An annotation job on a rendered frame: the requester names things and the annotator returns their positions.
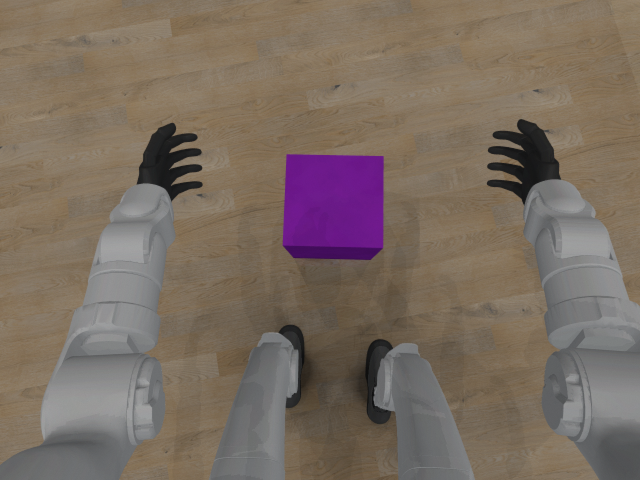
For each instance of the right robot shin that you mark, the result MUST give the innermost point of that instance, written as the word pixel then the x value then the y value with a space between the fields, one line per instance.
pixel 401 348

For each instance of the right robot forearm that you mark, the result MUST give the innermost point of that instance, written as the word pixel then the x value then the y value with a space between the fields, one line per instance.
pixel 588 305

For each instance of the carton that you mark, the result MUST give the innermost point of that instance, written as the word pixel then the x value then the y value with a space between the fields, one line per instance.
pixel 333 206

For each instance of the left robot hand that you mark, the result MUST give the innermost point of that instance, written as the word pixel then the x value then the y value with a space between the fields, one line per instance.
pixel 157 161

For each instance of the left robot forearm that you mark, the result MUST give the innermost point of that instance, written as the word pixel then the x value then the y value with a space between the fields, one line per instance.
pixel 119 312

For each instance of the robot right upper arm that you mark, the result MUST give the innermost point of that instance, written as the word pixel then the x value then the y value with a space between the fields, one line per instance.
pixel 592 396

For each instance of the robot left upper arm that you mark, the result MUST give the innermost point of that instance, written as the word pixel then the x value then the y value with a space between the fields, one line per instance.
pixel 99 408

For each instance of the right robot hand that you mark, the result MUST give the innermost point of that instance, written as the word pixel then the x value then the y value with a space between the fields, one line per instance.
pixel 537 158

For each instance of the robot right foot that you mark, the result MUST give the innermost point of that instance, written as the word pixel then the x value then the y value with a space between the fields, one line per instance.
pixel 376 351

